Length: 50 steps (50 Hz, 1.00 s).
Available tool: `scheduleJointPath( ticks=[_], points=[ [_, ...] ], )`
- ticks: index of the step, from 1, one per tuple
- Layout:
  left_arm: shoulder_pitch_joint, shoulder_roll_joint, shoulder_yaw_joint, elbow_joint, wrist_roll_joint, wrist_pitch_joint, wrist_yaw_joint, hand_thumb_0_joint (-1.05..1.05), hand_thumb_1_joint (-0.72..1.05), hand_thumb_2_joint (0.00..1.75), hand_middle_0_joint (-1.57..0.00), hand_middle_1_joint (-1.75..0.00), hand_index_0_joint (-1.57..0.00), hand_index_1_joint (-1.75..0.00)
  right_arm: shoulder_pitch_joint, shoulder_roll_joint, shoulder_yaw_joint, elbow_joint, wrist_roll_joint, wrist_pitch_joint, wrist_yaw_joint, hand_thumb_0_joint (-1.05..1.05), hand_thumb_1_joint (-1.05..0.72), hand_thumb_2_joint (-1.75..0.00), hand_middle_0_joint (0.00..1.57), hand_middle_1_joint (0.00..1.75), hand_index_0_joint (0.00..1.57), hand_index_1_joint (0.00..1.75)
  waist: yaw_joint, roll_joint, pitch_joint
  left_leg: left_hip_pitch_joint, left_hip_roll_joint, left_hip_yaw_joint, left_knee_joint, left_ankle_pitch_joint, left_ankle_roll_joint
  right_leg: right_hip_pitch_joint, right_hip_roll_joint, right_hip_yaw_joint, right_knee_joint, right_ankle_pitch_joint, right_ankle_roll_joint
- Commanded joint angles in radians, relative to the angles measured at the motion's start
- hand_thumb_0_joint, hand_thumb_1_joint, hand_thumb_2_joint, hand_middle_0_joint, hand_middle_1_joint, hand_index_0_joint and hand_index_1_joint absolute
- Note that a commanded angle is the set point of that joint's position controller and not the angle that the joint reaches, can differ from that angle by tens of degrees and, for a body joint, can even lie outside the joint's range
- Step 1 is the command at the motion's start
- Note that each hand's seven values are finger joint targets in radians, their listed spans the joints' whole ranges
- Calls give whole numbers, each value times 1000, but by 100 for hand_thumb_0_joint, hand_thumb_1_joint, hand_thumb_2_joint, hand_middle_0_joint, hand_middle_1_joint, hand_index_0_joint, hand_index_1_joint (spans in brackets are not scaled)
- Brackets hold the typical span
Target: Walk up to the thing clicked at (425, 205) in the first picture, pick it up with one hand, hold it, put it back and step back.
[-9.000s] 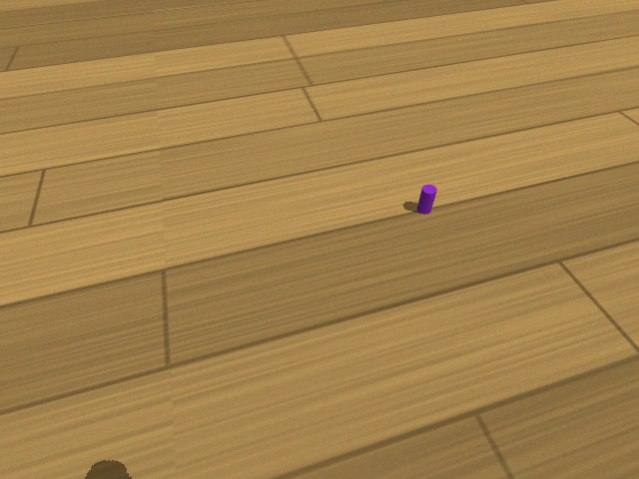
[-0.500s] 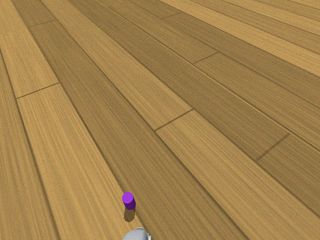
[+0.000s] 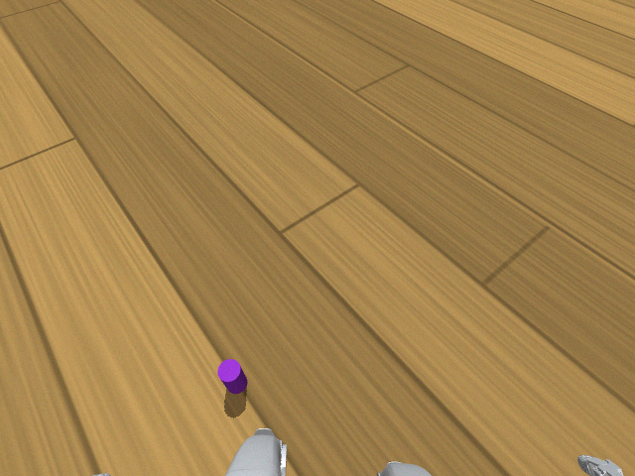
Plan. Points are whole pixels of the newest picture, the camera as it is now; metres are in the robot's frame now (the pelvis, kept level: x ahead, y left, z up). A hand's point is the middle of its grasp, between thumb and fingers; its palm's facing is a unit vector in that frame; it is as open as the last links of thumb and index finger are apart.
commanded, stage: walk up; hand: left
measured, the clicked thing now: (233, 377) +0.44 +0.27 -0.67
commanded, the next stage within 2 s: none
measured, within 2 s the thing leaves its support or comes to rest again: neither
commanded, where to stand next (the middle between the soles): +0.07 +0.01 m, yaw +4 degrees
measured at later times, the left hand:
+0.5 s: hand out of the picture +0.10 +0.27 -0.11, palm faces +0.05 -0.89 -0.45, open 7.4 cm
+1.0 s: hand out of the picture +0.05 +0.28 -0.14, palm faces +0.08 -0.93 -0.37, open 7.4 cm
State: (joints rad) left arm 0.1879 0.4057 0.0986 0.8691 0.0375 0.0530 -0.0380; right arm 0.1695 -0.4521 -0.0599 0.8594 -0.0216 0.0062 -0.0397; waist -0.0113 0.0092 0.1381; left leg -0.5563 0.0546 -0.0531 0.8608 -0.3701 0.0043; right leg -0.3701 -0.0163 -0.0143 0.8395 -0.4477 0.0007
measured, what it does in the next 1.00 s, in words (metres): steps on the spot: left foot, then left foot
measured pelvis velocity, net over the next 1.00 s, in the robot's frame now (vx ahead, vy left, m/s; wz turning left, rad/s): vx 0.01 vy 0.00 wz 0.11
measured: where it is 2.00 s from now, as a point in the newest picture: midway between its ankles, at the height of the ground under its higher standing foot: outside the picture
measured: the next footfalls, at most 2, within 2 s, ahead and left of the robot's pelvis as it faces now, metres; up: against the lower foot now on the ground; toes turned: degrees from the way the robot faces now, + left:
left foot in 0.24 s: +0.05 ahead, +0.11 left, +0.00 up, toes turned +3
left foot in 0.74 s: +0.03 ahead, +0.14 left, +0.00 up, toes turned +6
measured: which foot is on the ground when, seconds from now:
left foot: up 0.00-0.22, down 0.24-0.50, up 0.52-0.72, down 0.74-1.00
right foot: down 0.00-1.00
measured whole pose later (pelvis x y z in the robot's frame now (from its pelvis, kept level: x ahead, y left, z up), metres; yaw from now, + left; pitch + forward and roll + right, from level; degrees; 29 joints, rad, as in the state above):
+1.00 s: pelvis +0.01 +0.00 +0.02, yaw +6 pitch -2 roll -1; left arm 0.16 0.40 0.03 1.04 0.01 0.01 -0.01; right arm 0.17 -0.36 -0.02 1.02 -0.01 -0.01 0.01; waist 0.01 -0.01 0.11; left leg -0.27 0.03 -0.02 0.69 -0.38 -0.02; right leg -0.33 -0.01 0.02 0.66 -0.28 0.02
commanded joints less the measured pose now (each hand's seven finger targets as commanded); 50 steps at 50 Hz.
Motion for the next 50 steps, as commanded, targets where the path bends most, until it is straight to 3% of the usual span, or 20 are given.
scheduleJointPath(
  ticks=[1,4,7,11,12,13,14,21,23,25,26,30,35,37,38,39,42,45,47,50],
  points=[
    [-59,274,54,-104,0,-46,35,0,90,90,-20,-30,-20,-30,14,-185,-46,-35,23,-30,-15,0,-90,-90,20,30,20,30,21,-105,-52,-38,-103,-92,317,-145,15,-50,-321,433,-432,168,-253],
    [-39,251,48,-78,6,-73,44,0,90,90,-20,-30,-20,-30,105,-158,-32,2,28,-46,7,0,-90,-90,20,30,20,30,16,-173,-144,35,-78,-2,189,-80,7,79,-222,278,-365,169,-199],
    [62,277,48,-59,10,-91,39,0,90,90,-20,-30,-20,-30,32,-155,-29,-18,5,-53,34,0,-90,-90,20,30,20,30,78,-198,-124,-1,-66,57,-42,-165,12,228,-264,330,-380,60,-227],
    [82,259,20,-61,-27,-97,32,0,90,90,-20,-30,-20,-30,105,-135,-38,-13,-10,-79,43,0,-90,-90,20,30,20,30,12,-121,-166,306,-89,62,-411,38,57,154,-251,216,-215,405,-171],
    [69,200,-6,-71,-33,-100,35,0,90,90,-20,-30,-20,-30,162,-164,-53,3,-17,-87,39,0,-90,-90,20,30,20,30,-25,-28,-219,533,-18,-101,-467,44,102,-17,-174,119,-35,434,-107],
    [39,138,-21,-89,-40,-102,30,0,90,90,-20,-30,-20,-30,194,-285,-87,-5,-19,-86,40,0,-90,-90,20,30,20,30,-46,207,-211,661,201,-482,-505,11,204,-310,10,-36,128,93,-22],
    [-31,227,7,-88,-24,-106,50,0,90,90,-20,-30,-20,-30,237,-320,-95,0,0,-78,45,0,-90,-90,20,30,20,30,-75,154,-126,537,331,-584,-507,98,337,-321,-27,44,153,-206,-30],
    [105,154,-9,-7,-44,-127,49,0,90,90,-20,-30,-20,-30,41,-173,-29,-56,13,-50,39,0,-90,-90,20,30,20,30,37,138,-122,242,107,-85,-322,632,170,121,-11,-39,-193,183,-18],
    [135,196,3,23,-37,-131,71,0,90,90,-20,-30,-20,-30,16,-121,-16,-58,29,-19,44,0,-90,-90,20,30,20,30,66,77,-134,161,42,-37,-189,449,96,242,-15,1,-329,400,-30],
    [120,334,22,3,-29,-136,90,0,90,90,-20,-30,-20,-30,76,-77,-6,-72,22,12,43,0,-90,-90,20,30,20,30,35,-153,-172,32,-101,-22,100,-181,25,235,-409,492,-490,498,-184],
    [73,357,25,-5,-28,-129,94,0,90,90,-20,-30,-20,-30,67,-137,-32,-54,15,34,35,0,-90,-90,20,30,20,30,30,-136,-164,101,-71,-100,238,-262,30,124,-457,543,-486,439,-276],
    [-47,288,15,-29,-16,-116,99,0,90,90,-20,-30,-20,-30,142,-147,-46,7,20,35,48,0,-90,-90,20,30,20,30,-9,-154,-152,145,-58,-71,263,-127,12,28,-284,248,-421,251,-204],
    [-94,265,5,-25,-8,-75,65,0,90,90,-20,-30,-20,-30,154,-131,-39,77,12,1,55,0,-90,-90,20,30,20,30,-6,-188,-156,348,-83,120,-245,-19,-3,-68,-181,149,-326,-53,-150],
    [-46,181,-20,-10,-28,-59,58,0,90,90,-20,-30,-20,-30,111,-174,-43,71,-16,-19,41,0,-90,-90,20,30,20,30,6,4,-122,340,30,-129,-450,-94,37,-149,-107,105,-120,-30,-72],
    [-48,154,-28,-7,-41,-58,58,0,90,90,-20,-30,-20,-30,3,-261,-48,31,-13,-28,37,0,-90,-90,20,30,20,30,21,166,-85,214,260,-477,-567,-242,150,-179,8,37,-18,-73,-20],
    [-111,233,-2,15,-29,-60,65,0,90,90,-20,-30,-20,-30,-44,-300,-54,29,-1,-31,37,0,-90,-90,20,30,20,30,-6,119,-37,35,314,-520,-583,-221,237,-54,-16,102,69,-128,-23],
    [-32,199,-6,64,-43,-68,51,0,90,90,-20,-30,-20,-30,-105,-222,-29,35,-3,-50,24,0,-90,-90,20,30,20,30,52,106,-98,187,167,-202,-390,159,153,9,-14,49,-48,57,-34],
    [-24,187,-9,84,-32,-81,46,0,90,90,-20,-30,-20,-30,-50,-185,-18,62,11,-49,30,0,-90,-90,20,30,20,30,39,119,-186,252,113,-107,-277,314,86,183,-22,72,-308,271,-52],
    [-108,226,-16,66,-32,-81,40,0,90,90,-20,-30,-20,-30,1,-151,-8,86,19,-49,21,0,-90,-90,20,30,20,30,-11,4,-192,266,38,-58,-344,61,41,132,-102,195,-295,320,-94],
    [-95,193,-39,98,-38,-74,33,0,90,90,-20,-30,-20,-30,-86,-167,-7,98,15,-54,22,0,-90,-90,20,30,20,30,20,40,-163,285,76,-87,-418,4,54,120,-68,146,-310,274,-60]
  ],
)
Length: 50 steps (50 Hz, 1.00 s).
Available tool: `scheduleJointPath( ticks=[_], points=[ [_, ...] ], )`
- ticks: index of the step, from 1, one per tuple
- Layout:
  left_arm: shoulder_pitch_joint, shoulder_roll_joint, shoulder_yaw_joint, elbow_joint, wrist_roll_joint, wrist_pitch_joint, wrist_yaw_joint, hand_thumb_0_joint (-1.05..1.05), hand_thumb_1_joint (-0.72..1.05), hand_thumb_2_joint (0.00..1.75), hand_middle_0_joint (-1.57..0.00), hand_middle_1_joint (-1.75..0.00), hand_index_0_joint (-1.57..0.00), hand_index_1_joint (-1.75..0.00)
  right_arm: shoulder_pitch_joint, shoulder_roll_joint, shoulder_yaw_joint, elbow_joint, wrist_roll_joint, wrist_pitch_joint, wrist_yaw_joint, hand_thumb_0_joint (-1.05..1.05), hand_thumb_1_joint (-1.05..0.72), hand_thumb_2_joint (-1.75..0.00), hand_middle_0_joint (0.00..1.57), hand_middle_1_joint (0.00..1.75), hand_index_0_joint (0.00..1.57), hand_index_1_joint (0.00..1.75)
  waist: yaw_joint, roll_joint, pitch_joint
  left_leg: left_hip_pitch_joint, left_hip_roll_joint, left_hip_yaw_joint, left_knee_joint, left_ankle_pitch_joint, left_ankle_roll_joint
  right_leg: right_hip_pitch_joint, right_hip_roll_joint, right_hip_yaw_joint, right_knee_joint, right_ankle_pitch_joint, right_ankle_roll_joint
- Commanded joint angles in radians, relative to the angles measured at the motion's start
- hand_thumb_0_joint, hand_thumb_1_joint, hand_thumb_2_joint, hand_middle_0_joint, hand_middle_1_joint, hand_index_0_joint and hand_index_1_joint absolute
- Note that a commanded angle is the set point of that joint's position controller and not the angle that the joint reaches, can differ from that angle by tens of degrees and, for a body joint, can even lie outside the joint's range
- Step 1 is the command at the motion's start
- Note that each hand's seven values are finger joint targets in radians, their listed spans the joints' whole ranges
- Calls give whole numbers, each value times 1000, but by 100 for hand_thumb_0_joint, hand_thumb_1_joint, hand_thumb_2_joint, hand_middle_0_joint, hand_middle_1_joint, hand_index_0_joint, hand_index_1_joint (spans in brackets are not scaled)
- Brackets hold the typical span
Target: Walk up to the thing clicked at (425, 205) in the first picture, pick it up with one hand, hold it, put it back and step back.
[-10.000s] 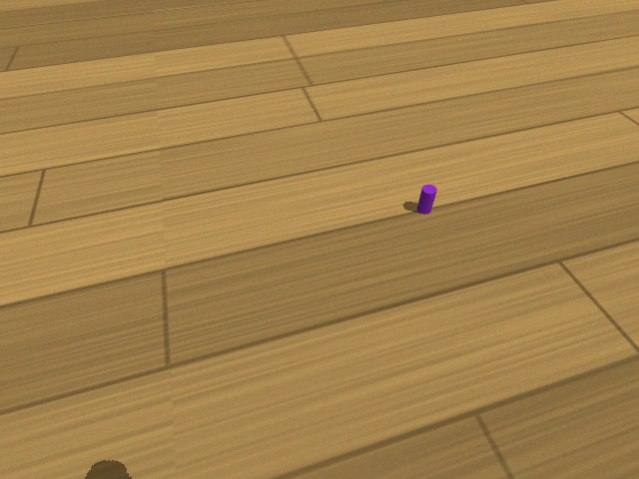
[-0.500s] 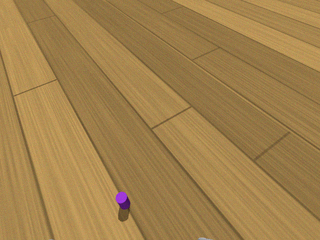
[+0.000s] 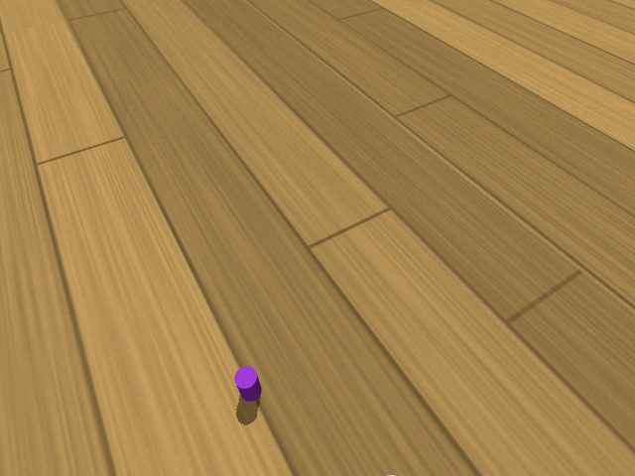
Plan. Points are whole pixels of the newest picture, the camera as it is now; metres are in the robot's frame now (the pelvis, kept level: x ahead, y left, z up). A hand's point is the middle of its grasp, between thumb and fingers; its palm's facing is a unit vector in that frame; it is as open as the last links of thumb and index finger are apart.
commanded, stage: walk up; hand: left
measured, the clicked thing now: (248, 384) +0.46 +0.23 -0.69
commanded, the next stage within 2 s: none
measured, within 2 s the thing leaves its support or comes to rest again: neither
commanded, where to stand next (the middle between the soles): +0.06 +0.00 m, yaw -2 degrees
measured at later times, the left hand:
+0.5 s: hand out of the picture +0.12 +0.26 -0.14, palm faces -0.06 -0.93 -0.37, open 7.4 cm
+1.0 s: hand out of the picture -0.01 +0.27 -0.12, palm faces -0.04 -0.89 -0.46, open 7.4 cm
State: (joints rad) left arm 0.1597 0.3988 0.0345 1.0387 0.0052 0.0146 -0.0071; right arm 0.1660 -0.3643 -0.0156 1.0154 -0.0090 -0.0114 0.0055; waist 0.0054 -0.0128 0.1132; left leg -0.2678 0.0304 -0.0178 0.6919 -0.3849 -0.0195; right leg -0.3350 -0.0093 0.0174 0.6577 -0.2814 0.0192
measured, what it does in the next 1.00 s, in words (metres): lifts its left foot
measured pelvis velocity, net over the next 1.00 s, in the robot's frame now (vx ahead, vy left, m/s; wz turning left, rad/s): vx -0.01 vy -0.02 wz -0.05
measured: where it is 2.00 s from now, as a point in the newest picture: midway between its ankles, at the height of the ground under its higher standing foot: outside the picture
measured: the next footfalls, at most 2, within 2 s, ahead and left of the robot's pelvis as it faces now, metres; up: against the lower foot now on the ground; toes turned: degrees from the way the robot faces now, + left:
left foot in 1.06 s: +0.14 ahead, +0.11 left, +0.00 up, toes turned -4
right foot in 1.34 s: -0.03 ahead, -0.12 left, +0.00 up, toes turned -5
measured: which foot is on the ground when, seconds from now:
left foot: down 0.00-0.70, up 0.72-1.00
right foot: down 0.00-1.00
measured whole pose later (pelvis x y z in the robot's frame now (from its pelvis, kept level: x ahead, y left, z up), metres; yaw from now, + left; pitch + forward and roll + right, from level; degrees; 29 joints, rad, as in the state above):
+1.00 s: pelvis -0.01 -0.02 +0.01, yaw -3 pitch -4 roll +0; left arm 0.37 0.38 0.06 0.95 0.01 -0.01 0.02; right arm 0.23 -0.43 -0.07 0.95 -0.01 0.05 0.03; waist 0.03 0.06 0.16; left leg -0.47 0.01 -0.08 0.75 -0.21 0.01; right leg -0.09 -0.02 -0.03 0.54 -0.39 0.00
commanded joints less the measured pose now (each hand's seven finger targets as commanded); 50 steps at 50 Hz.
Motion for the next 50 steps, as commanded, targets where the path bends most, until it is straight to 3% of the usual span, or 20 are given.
scheduleJointPath(
  ticks=[1,13,14,15,18,23,25,26,27,29,31,33,34,35,36,39,41,45,48,50],
  points=[
    [-70,204,25,-60,-5,-37,0,0,90,90,-20,-30,-20,-30,-79,-253,-47,-52,1,-37,-22,0,-90,-90,20,30,20,30,0,43,-130,-8,98,-122,-249,36,82,87,-72,116,-142,103,-76],
    [-100,179,13,16,-9,-42,2,0,90,90,-20,-30,-20,-30,-133,-221,-33,20,10,-38,-18,0,-90,-90,20,30,20,30,-6,-9,-158,124,84,-27,-308,244,51,142,-104,129,-263,280,-65],
    [-144,222,38,-8,-13,-22,6,0,90,90,-20,-30,-20,-30,-162,-263,-40,28,19,-16,-29,0,-90,-90,20,30,20,30,0,-25,-37,54,88,-44,-238,463,61,75,-114,127,-194,553,-62],
    [-124,222,43,-18,-18,-13,11,0,90,90,-20,-30,-20,-30,-151,-251,-42,18,30,-9,-34,0,-90,-90,20,30,20,30,1,-24,-89,83,91,-25,-198,533,61,104,-118,111,-171,637,-73],
    [-123,220,48,-51,-14,-1,12,0,90,90,-20,-30,-20,-30,-123,-238,-51,1,30,0,-38,0,-90,-90,20,30,20,30,-8,-52,-244,130,59,8,-115,489,64,150,-139,122,-142,703,-111],
    [-178,213,48,-115,1,33,8,0,90,90,-20,-30,-20,-30,-128,-263,-71,-38,18,23,-34,0,-90,-90,20,30,20,30,-19,-8,-222,71,111,-70,-149,329,115,25,-86,119,-46,374,-106],
    [-160,189,53,-123,10,48,3,0,90,90,-20,-30,-20,-30,-157,-320,-93,-69,3,20,-32,0,-90,-90,20,30,20,30,-21,169,-209,-18,289,-242,-311,367,224,24,42,15,216,-15,-55],
    [-142,193,63,-136,15,58,3,0,90,90,-20,-30,-20,-30,-160,-359,-107,-96,-9,14,-33,0,-90,-90,20,30,20,30,-24,229,-199,-49,384,-323,-351,429,298,-20,52,39,377,-237,-46],
    [-131,197,68,-145,18,62,2,0,90,90,-20,-30,-20,-30,-158,-361,-112,-109,-20,7,-38,0,-90,-90,20,30,20,30,-15,183,-184,-64,400,-313,-336,458,322,-41,38,95,463,-280,-48],
    [-78,193,75,-147,12,51,-15,0,90,90,-20,-30,-20,-30,-140,-330,-109,-117,-26,-14,-51,0,-90,-90,20,30,20,30,12,110,-199,1,311,-206,-263,334,256,-49,-5,107,378,-252,-57],
    [-15,190,80,-141,17,22,-43,0,90,90,-20,-30,-20,-30,-109,-346,-118,-121,-40,-27,-34,0,-90,-90,20,30,20,30,16,177,-227,56,234,-168,-292,-122,201,9,-19,9,136,-295,-67],
    [202,199,106,-77,28,-8,-49,0,90,90,-20,-30,-20,-30,-126,-348,-131,-149,-61,-7,-6,0,-90,-90,20,30,20,30,108,127,-225,-70,144,-63,-120,-317,181,297,33,-92,-180,-228,-73],
    [309,270,133,-49,41,-28,-31,0,90,90,-20,-30,-20,-30,-89,-251,-105,-168,-59,9,-2,0,-90,-90,20,30,20,30,150,-114,-152,-363,45,23,173,-381,125,508,-23,132,-331,-357,-101],
    [260,355,144,-107,55,-48,-16,0,90,90,-20,-30,-20,-30,-119,-163,-71,-212,-51,8,4,0,-90,-90,20,30,20,30,145,-276,-50,-674,-78,56,430,-292,53,494,-291,644,-488,-687,-185],
    [154,407,147,-157,50,-57,-6,0,90,90,-20,-30,-20,-30,-215,-243,-90,-236,-41,-1,-6,0,-90,-90,20,30,20,30,143,-119,47,-649,-20,-178,393,-177,38,255,-429,830,-576,-775,-297],
    [64,319,125,-175,25,-100,13,0,90,90,-20,-30,-20,-30,-34,-282,-112,-172,-18,-8,29,0,-90,-90,20,30,20,30,0,17,55,-505,27,-178,350,63,25,274,-282,438,-473,-356,-173],
    [125,286,118,-171,16,-117,23,0,90,90,-20,-30,-20,-30,30,-263,-120,-156,-31,10,50,0,-90,-90,20,30,20,30,-2,-8,16,-386,10,-152,354,127,6,224,-243,278,-452,-126,-148],
    [67,210,83,-199,19,-106,39,0,90,90,-20,-30,-20,-30,49,-166,-87,-146,-3,30,32,0,-90,-90,20,30,20,30,-19,-112,26,-132,-31,-103,146,163,4,75,-183,-4,-285,638,-134],
    [100,197,69,-215,0,-50,46,0,90,90,-20,-30,-20,-30,-11,-183,-73,-162,9,27,11,0,-90,-90,20,30,20,30,23,-216,-4,-93,-51,20,31,203,27,116,-165,12,-156,699,-133],
    [81,211,67,-226,-10,-21,51,0,90,90,-20,-30,-20,-30,23,-200,-76,-148,5,24,-2,0,-90,-90,20,30,20,30,2,-172,-50,-26,-69,63,-85,243,48,133,-155,10,-29,668,-122]
  ],
)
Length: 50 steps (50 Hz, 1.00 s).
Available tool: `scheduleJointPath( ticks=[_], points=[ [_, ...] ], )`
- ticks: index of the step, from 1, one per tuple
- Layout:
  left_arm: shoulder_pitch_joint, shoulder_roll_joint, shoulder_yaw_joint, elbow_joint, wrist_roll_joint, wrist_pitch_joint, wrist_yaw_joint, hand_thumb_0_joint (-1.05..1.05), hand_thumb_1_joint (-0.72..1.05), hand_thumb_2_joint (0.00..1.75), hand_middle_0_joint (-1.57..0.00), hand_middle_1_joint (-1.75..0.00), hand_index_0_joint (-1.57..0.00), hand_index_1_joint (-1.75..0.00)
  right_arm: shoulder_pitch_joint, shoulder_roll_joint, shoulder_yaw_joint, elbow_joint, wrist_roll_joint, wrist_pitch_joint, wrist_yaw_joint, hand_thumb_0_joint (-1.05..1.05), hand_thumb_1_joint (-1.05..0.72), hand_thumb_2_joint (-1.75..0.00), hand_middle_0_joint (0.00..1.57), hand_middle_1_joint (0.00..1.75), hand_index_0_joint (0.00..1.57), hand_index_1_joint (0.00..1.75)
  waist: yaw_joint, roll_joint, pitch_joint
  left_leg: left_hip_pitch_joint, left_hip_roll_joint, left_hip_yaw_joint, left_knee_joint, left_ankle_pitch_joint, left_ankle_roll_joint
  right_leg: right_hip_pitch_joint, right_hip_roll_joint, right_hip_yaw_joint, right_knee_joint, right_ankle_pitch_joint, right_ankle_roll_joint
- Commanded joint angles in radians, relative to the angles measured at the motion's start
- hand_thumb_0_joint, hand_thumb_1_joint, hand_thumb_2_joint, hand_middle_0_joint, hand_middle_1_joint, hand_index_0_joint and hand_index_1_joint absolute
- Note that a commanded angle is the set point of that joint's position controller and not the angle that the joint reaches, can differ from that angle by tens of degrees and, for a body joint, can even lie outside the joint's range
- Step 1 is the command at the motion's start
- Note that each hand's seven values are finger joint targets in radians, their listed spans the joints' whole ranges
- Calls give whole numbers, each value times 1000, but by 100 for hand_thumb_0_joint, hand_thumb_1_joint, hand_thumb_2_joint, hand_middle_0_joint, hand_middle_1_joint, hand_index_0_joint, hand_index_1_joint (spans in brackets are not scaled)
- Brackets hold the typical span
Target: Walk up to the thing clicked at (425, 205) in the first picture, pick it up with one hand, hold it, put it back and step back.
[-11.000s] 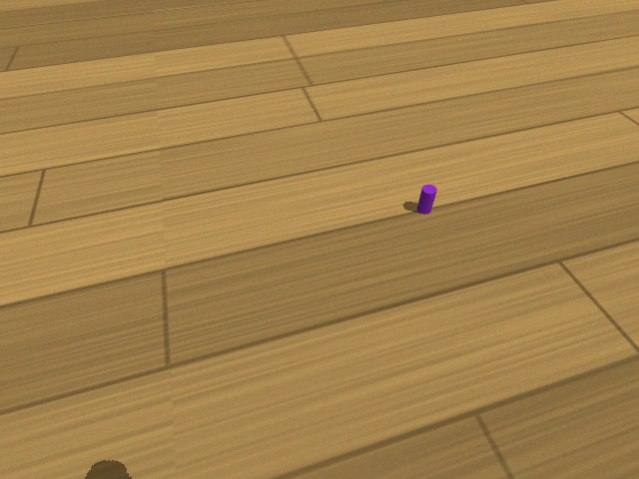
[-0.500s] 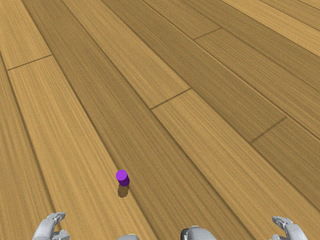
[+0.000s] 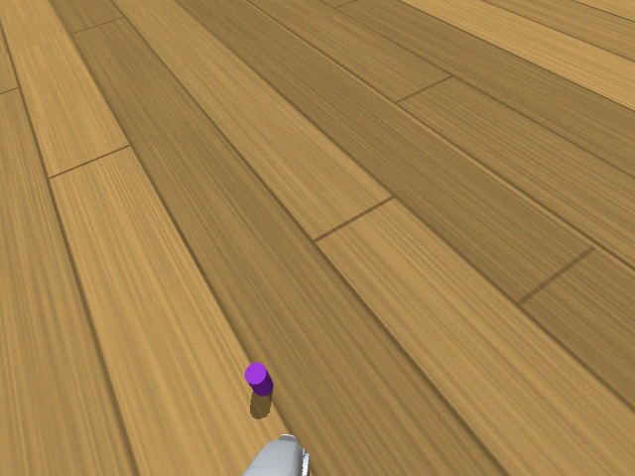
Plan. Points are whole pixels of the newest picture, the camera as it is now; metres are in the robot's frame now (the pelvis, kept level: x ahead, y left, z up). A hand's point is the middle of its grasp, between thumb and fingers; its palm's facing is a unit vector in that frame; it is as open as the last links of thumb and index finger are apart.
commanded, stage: walk up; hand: left
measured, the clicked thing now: (259, 379) +0.45 +0.27 -0.70
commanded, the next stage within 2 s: stand in 1.44 s
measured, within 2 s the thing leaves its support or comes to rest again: neither
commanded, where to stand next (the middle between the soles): +0.06 +0.02 m, yaw +1 degrees
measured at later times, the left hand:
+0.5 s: hand out of the picture +0.00 +0.27 -0.14, palm faces -0.02 -0.91 -0.42, open 7.4 cm
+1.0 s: hand out of the picture +0.07 +0.30 -0.16, palm faces +0.02 -0.93 -0.37, open 7.4 cm
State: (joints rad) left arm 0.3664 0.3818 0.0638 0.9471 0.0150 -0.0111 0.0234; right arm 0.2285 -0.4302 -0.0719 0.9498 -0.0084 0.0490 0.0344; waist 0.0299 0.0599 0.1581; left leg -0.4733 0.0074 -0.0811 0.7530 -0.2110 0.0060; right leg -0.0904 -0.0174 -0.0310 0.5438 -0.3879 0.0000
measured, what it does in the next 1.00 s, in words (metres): steps on the spot: left foot, then right foot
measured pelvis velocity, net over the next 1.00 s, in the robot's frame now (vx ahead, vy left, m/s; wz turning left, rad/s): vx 0.00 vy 0.02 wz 0.00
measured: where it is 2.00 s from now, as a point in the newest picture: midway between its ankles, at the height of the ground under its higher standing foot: outside the picture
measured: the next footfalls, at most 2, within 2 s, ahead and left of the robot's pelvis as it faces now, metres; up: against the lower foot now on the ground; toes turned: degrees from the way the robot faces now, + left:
left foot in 0.06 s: +0.14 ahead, +0.14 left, +0.00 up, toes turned -1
right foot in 0.34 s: -0.02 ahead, -0.10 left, +0.00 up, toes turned -2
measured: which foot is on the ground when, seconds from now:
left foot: up 0.00-0.04, down 0.06-0.36, up 0.38-0.72, down 0.74-1.00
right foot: down 0.00-0.08, up 0.10-0.32, down 0.34-0.74, up 0.76-1.00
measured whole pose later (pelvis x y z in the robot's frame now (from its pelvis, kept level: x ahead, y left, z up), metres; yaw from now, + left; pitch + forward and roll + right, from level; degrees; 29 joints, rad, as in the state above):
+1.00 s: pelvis +0.00 +0.02 -0.01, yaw +0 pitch -5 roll +0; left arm 0.24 0.45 0.08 0.86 -0.03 0.04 -0.01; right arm 0.26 -0.39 -0.03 0.84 -0.02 -0.02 -0.02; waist 0.00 -0.07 0.15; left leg -0.24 0.02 0.02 0.63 -0.31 0.00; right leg -0.52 -0.02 0.11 1.06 -0.43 0.01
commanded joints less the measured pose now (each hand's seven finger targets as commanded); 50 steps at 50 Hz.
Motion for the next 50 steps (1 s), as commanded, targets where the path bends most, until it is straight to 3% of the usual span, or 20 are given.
scheduleJointPath(
  ticks=[1,3,4,5,11,16,17,18,19,21,23,26,28,33,35,36,38,42,46,50],
  points=[
    [-113,230,35,-133,-28,11,23,0,90,90,-20,-30,-20,-30,-27,-140,-22,-78,6,-38,-32,0,-90,-90,20,30,20,30,-34,-201,-122,247,-45,130,-235,200,39,-118,-128,54,152,717,-83],
    [-46,192,22,-143,-53,5,30,0,90,90,-20,-30,-20,-30,10,-245,-52,-105,-11,-38,-42,0,-90,-90,20,30,20,30,-51,43,-264,432,187,-125,-240,849,164,-201,15,36,449,451,-7],
    [3,184,24,-129,-68,15,42,0,90,90,-20,-30,-20,-30,16,-267,-57,-121,6,-35,-38,0,-90,-90,20,30,20,30,-51,180,-370,514,336,-314,-251,1037,315,-259,109,45,630,-158,-2],
    [-42,198,27,-112,-54,27,49,0,90,90,-20,-30,-20,-30,11,-261,-66,-122,8,-29,-40,0,-90,-90,20,30,20,30,-65,125,-382,414,344,-330,-270,860,324,-235,81,126,725,-320,-19],
    [-35,188,38,-68,-25,30,17,0,90,90,-20,-30,-20,-30,-151,-202,-47,-183,-20,-9,-45,0,-90,-90,20,30,20,30,-29,101,-200,137,228,-188,-353,-49,228,-247,24,58,469,-171,-18],
    [52,195,76,-33,17,29,-10,0,90,90,-20,-30,-20,-30,-172,-212,-48,-195,-16,-6,-44,0,-90,-90,20,30,20,30,18,75,-213,-34,220,-191,-325,-221,121,-27,36,35,65,-17,-53],
    [43,227,91,-53,36,27,-12,0,90,90,-20,-30,-20,-30,-158,-167,-37,-200,-9,-9,-48,0,-90,-90,20,30,20,30,26,-61,-176,-132,138,-118,-174,-303,62,-39,-56,213,-64,-159,-103],
    [-60,339,116,-114,45,27,-12,0,90,90,-20,-30,-20,-30,-216,-118,-31,-218,-2,-21,-56,0,-90,-90,20,30,20,30,56,-364,-90,-203,-105,41,151,-362,8,-253,-334,613,-277,-256,-237],
    [-180,375,118,-173,49,22,-12,0,90,90,-20,-30,-20,-30,-224,-181,-50,-203,-8,-24,-77,0,-90,-90,20,30,20,30,44,-309,-34,-111,-73,-65,339,-377,-5,-406,-429,677,-286,-86,-325],
    [-245,225,74,-177,37,5,-7,0,90,90,-20,-30,-20,-30,-120,-139,-37,-150,13,-41,-69,0,-90,-90,20,30,20,30,-33,-130,-81,-75,-112,-69,422,-281,7,-277,-246,340,-101,434,-250],
    [-176,203,78,-162,44,-16,-13,0,90,90,-20,-30,-20,-30,-33,-121,-22,-124,19,-69,-56,0,-90,-90,20,30,20,30,-15,-199,-230,-29,-80,18,286,-197,-11,-69,-174,255,-131,185,-195],
    [-19,277,102,-162,41,-38,-37,0,90,90,-20,-30,-20,-30,-141,-198,-45,-168,-15,-86,-14,0,-90,-90,20,30,20,30,101,-219,-120,-290,-53,32,156,-246,-13,187,-246,469,-253,-386,-235],
    [28,302,104,-158,30,-45,-36,0,90,90,-20,-30,-20,-30,-188,-184,-39,-201,-22,-93,-4,0,-90,-90,20,30,20,30,106,-159,-26,-300,-13,-5,85,-266,-5,164,-316,519,-285,-332,-253],
    [-16,286,78,-183,17,-49,-53,0,90,90,-20,-30,-20,-30,-53,-155,-38,-166,-10,-122,10,0,-90,-90,20,30,20,30,25,-201,-65,46,-4,90,-142,-175,19,-5,-235,264,-228,48,-210],
    [-81,250,60,-204,13,-30,-61,0,90,90,-20,-30,-20,-30,148,-153,-56,-103,-3,-144,-10,0,-90,-90,20,30,20,30,-80,-151,-140,414,-53,145,-347,35,26,-194,-134,94,3,195,-150],
    [-53,205,49,-211,10,-20,-64,0,90,90,-20,-30,-20,-30,258,-213,-85,-78,-12,-151,-35,0,-90,-90,20,30,20,30,-122,-43,-200,643,5,33,-347,-24,49,-376,-61,18,231,173,-103],
    [-24,215,53,-231,23,11,-65,0,90,90,-20,-30,-20,-30,287,-379,-115,-119,-16,-163,-73,0,-90,-90,20,30,20,30,-111,39,-188,565,442,-633,-493,-383,232,-634,0,155,571,-178,-42],
    [-3,276,75,-162,12,25,-68,0,90,90,-20,-30,-20,-30,163,-278,-70,-146,8,-164,-96,0,-90,-90,20,30,20,30,-33,-27,-44,346,312,-275,-400,69,209,-545,-77,216,572,-41,-25],
    [-7,181,49,-123,-39,41,-38,0,90,90,-20,-30,-20,-30,-29,-208,-24,-193,-5,-132,-86,0,-90,-90,20,30,20,30,13,149,5,14,240,14,-322,742,228,-278,11,135,579,-24,3],
    [-17,221,47,-117,-62,37,0,0,90,90,-20,-30,-20,-30,-87,-209,-34,-236,-17,-50,-64,0,-90,-90,20,30,20,30,-7,236,-84,94,189,32,-251,580,220,-281,15,38,472,-12,16]
  ],
)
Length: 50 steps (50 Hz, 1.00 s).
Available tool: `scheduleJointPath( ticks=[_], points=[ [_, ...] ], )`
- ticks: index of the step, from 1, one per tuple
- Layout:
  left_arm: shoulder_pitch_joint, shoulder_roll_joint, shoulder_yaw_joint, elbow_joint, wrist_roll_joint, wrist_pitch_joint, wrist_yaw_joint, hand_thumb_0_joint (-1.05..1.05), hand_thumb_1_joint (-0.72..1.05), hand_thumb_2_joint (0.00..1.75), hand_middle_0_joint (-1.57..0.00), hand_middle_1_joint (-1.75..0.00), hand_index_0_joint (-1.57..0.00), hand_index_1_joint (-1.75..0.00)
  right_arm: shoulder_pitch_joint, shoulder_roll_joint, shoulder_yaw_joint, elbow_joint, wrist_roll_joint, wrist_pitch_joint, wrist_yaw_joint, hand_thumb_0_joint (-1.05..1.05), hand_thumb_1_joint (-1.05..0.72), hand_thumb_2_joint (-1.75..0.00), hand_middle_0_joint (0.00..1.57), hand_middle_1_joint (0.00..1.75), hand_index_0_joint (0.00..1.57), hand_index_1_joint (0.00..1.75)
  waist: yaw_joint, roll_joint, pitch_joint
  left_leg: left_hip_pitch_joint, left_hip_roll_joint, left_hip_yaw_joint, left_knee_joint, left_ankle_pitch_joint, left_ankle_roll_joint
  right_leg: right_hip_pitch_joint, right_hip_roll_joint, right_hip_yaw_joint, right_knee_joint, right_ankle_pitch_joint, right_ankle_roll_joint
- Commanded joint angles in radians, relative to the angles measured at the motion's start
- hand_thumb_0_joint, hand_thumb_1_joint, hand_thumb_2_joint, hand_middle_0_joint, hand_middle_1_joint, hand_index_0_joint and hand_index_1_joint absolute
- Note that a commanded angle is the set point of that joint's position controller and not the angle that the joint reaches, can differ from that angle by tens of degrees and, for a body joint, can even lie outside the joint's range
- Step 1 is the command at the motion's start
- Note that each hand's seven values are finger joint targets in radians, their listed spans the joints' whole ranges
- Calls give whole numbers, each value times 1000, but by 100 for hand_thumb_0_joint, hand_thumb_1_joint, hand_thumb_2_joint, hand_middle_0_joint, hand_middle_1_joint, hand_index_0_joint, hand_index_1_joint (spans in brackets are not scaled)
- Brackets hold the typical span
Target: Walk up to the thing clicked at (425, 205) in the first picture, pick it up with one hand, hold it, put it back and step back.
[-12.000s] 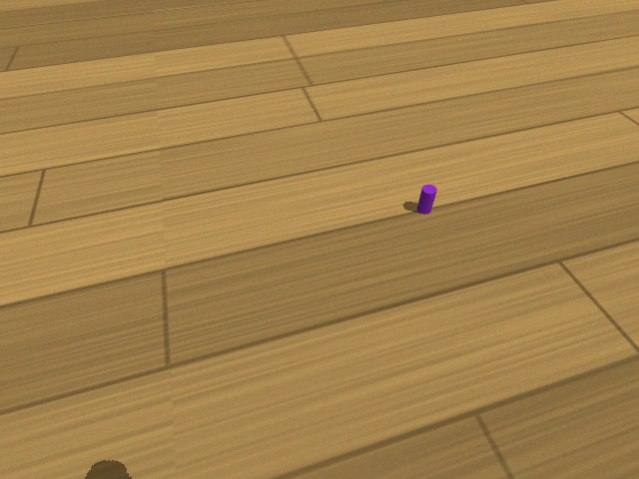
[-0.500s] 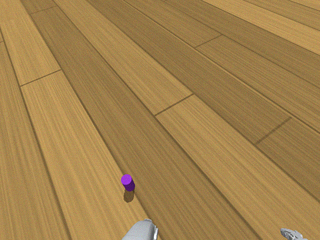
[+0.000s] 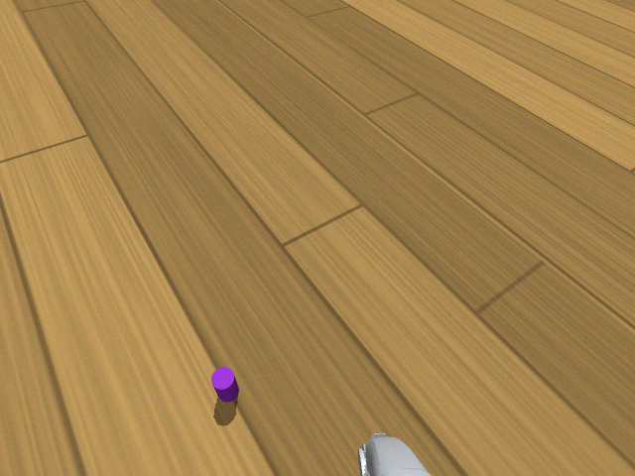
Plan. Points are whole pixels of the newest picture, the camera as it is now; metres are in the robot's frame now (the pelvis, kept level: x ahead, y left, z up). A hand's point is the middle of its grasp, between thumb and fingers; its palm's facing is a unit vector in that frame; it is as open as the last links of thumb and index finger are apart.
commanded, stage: walk up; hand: left
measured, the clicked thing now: (225, 384) +0.45 +0.25 -0.70
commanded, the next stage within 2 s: stand in 0.44 s
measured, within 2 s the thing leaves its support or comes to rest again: neither
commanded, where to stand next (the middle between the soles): +0.06 +0.01 m, yaw +1 degrees
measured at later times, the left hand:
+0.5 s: hand out of the picture +0.03 +0.29 -0.14, palm faces +0.06 -0.89 -0.45, open 7.4 cm
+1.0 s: hand out of the picture +0.05 +0.22 -0.13, palm faces +0.01 -0.94 -0.33, open 7.4 cm
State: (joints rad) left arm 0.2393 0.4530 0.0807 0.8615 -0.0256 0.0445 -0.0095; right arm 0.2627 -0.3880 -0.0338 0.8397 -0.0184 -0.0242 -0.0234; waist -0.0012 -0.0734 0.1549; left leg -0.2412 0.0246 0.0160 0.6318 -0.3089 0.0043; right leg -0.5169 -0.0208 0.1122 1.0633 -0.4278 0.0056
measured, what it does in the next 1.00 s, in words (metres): steps on the spot: right foot, then left foot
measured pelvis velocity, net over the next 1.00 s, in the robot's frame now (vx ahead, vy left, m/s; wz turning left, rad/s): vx -0.04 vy -0.03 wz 0.05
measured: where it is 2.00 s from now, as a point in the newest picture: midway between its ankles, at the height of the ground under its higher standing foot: outside the picture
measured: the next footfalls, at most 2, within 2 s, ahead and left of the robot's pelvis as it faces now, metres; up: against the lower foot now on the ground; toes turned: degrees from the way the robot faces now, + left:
right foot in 0.12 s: +0.06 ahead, -0.14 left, +0.00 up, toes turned +4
left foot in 0.44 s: -0.03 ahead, +0.12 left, +0.00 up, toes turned +2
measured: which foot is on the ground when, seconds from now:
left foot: down 0.00-0.12, up 0.14-0.42, down 0.44-1.00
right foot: up 0.00-0.10, down 0.12-1.00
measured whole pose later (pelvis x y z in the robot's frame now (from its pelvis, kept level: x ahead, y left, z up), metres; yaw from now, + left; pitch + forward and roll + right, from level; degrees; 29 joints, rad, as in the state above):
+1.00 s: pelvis -0.04 -0.03 +0.02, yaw +3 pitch -2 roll +0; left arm 0.09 0.33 -0.01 1.07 0.01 -0.02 -0.01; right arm 0.12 -0.36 -0.01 1.06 -0.01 -0.02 0.02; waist -0.01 0.01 0.06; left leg -0.10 0.02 -0.02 0.40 -0.26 -0.03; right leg -0.24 0.00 0.02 0.42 -0.14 0.00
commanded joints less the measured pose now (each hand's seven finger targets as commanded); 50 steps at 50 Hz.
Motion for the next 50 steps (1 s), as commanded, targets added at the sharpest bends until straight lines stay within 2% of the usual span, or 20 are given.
scheduleJointPath(
  ticks=[1,4,5,6,7,8,11,14,17,19,21,22,23,26,31,33,35,40,46,50],
  points=[
    [104,154,30,-35,-18,-25,35,0,90,90,-20,-30,-20,-30,-128,-252,-75,-130,-3,36,-3,0,-90,-90,20,30,20,30,22,352,-125,-69,162,-76,-76,629,202,141,1,-113,-153,53,9],
    [116,143,37,-10,13,-51,45,0,90,90,-20,-30,-20,-30,-126,-233,-73,-125,27,67,1,0,-90,-90,20,30,20,30,48,211,-225,-43,118,-61,172,491,131,309,32,-148,-533,285,9],
    [82,192,49,-26,34,-66,48,0,90,90,-20,-30,-20,-30,-56,-187,-56,-107,40,71,3,0,-90,-90,20,30,20,30,39,34,-237,-130,63,-55,303,271,89,377,-34,-53,-577,536,0],
    [44,266,66,-63,53,-76,48,0,90,90,-20,-30,-20,-30,-19,-123,-35,-119,51,71,1,0,-90,-90,20,30,20,30,18,-201,-236,-336,-78,-43,467,-238,34,447,-281,273,-565,876,-101],
    [15,316,66,-91,47,-69,50,0,90,90,-20,-30,-20,-30,-39,-164,-55,-111,46,88,-23,0,-90,-90,20,30,20,30,47,-183,-281,-270,-107,-174,648,-415,30,317,-431,444,-590,948,-301],
    [-7,295,67,-107,40,-72,54,0,90,90,-20,-30,-20,-30,-52,-217,-74,-102,41,95,-31,0,-90,-90,20,30,20,30,35,-104,-267,-267,-95,-242,757,-372,21,277,-416,439,-576,873,-323],
    [-80,219,53,-103,44,-68,79,0,90,90,-20,-30,-20,-30,-17,-231,-83,-77,40,95,-17,0,-90,-90,20,30,20,30,-2,-75,-248,-295,-104,-237,835,-191,-12,252,-271,217,-513,630,-234],
    [-44,163,47,-108,76,-84,65,0,90,90,-20,-30,-20,-30,16,-229,-84,-36,19,67,11,0,-90,-90,20,30,20,30,43,-111,-306,-290,-88,-132,575,-139,-20,360,-181,176,-622,-133,-197],
    [-4,230,80,-112,90,-83,34,0,90,90,-20,-30,-20,-30,-6,-242,-80,-36,1,36,47,0,-90,-90,20,30,20,30,68,-258,-242,-271,-62,-24,236,-358,-2,364,-253,268,-691,-365,-241],
    [-5,250,81,-95,75,-70,28,0,90,90,-20,-30,-20,-30,60,-222,-81,-1,-11,30,54,0,-90,-90,20,30,20,30,33,-190,-199,-63,-77,38,15,-312,29,207,-228,182,-679,-261,-196],
    [-28,188,54,-90,65,-55,35,0,90,90,-20,-30,-20,-30,185,-208,-96,51,-39,27,55,0,-90,-90,20,30,20,30,-66,35,-157,242,-75,3,-215,-109,58,-94,-116,17,-464,-305,-78],
    [-61,11,9,-91,45,-47,36,0,90,90,-20,-30,-20,-30,88,-210,-75,20,-27,3,30,0,-90,-90,20,30,20,30,-40,262,-56,131,244,-531,-424,-369,52,-232,3,-78,-193,-132,-19],
    [-162,122,37,-124,40,-57,50,0,90,90,-20,-30,-20,-30,13,-315,-91,-10,-35,-14,13,0,-90,-90,20,30,20,30,-43,127,32,-148,357,-677,-465,-396,145,-134,7,37,-183,-105,-27],
    [-64,109,33,-43,7,-63,18,0,90,90,-20,-30,-20,-30,-128,-249,-72,-4,-18,-40,2,0,-90,-90,20,30,20,30,47,141,13,-52,211,-361,-427,-257,121,-33,-1,70,-184,60,-25],
    [-76,92,11,28,25,-83,3,0,90,90,-20,-30,-20,-30,-87,-189,-54,44,-3,-38,12,0,-90,-90,20,30,20,30,4,263,-95,37,146,-178,-265,245,106,253,2,-82,-494,106,-16],
    [-73,98,0,42,27,-92,12,0,90,90,-20,-30,-20,-30,-69,-189,-48,68,8,-28,11,0,-90,-90,20,30,20,30,14,223,-111,10,131,-145,-210,364,56,379,-18,-40,-658,331,-31],
    [-101,170,0,62,34,-96,14,0,90,90,-20,-30,-20,-30,-35,-174,-42,84,29,-22,7,0,-90,-90,20,30,20,30,-28,99,-173,20,60,-101,-236,158,19,415,-96,68,-615,500,-78],
    [-133,136,-30,116,28,-85,8,0,90,90,-20,-30,-20,-30,-119,-188,-34,135,15,-6,16,0,-90,-90,20,30,20,30,-3,65,-122,68,68,-112,-289,-32,36,303,-86,77,-723,180,-56],
    [-179,131,-37,148,28,-92,10,0,90,90,-20,-30,-20,-30,-116,-174,-25,181,12,-7,27,0,-90,-90,20,30,20,30,-15,23,-134,111,65,-103,-301,26,26,275,-102,87,-789,119,-47],
    [-181,116,-37,171,25,-97,10,0,90,90,-20,-30,-20,-30,-159,-179,-22,193,10,-16,26,0,-90,-90,20,30,20,30,0,63,-174,108,86,-112,-323,115,21,358,-100,56,-747,324,-43]
  ],
)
